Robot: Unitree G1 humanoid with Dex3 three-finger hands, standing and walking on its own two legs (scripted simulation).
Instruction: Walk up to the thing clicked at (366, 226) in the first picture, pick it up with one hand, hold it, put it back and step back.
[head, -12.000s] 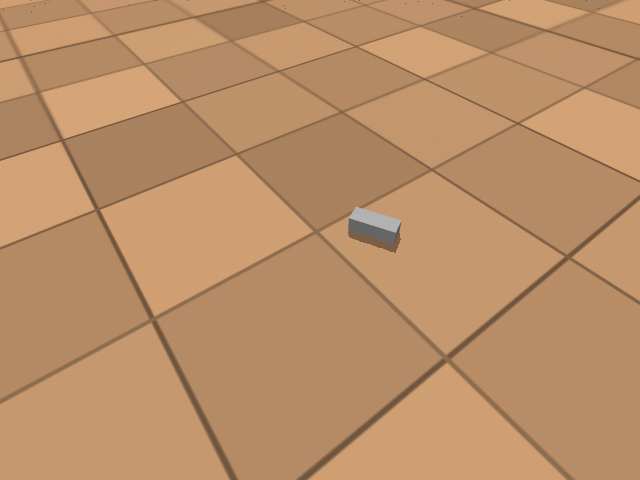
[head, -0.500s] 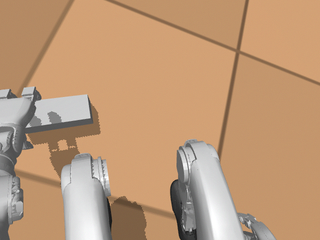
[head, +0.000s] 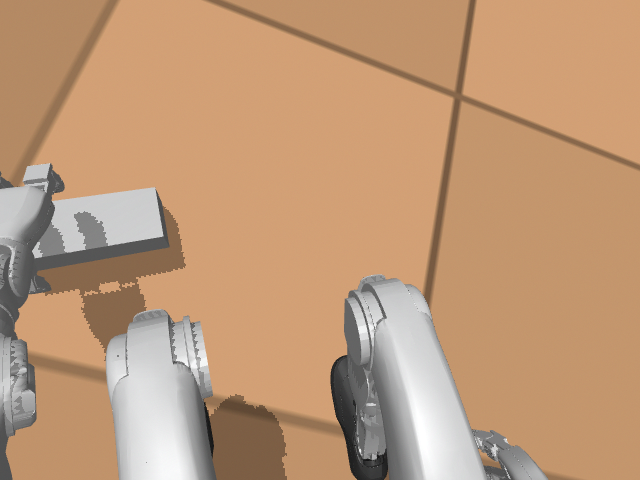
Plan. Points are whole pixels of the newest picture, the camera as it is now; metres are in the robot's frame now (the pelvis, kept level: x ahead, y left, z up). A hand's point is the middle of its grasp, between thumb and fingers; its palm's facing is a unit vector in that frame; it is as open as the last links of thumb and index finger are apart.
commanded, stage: rise first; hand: left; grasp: from above
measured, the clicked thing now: (91, 229) +0.47 +0.29 -0.28
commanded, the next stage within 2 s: approach in 0.96 s
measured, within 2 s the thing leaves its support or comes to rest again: neither
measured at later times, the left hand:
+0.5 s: hand (28, 241) +0.42 +0.32 -0.16, palm faces -0.45 -0.08 -0.89, open 14.1 cm
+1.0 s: hand (30, 242) +0.42 +0.32 -0.17, palm faces -0.45 -0.08 -0.89, open 14.0 cm
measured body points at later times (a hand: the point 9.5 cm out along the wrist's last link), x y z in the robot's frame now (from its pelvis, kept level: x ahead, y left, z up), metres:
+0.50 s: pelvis +0.00 +0.00 +0.01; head +0.22 +0.08 +0.39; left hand +0.44 +0.32 -0.11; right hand +0.07 -0.27 -0.10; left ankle +0.07 +0.14 -0.29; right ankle +0.10 -0.14 -0.29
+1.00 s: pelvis +0.00 +0.00 +0.00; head +0.22 +0.09 +0.38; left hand +0.44 +0.32 -0.12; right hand +0.06 -0.27 -0.10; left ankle +0.07 +0.14 -0.29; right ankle +0.10 -0.14 -0.29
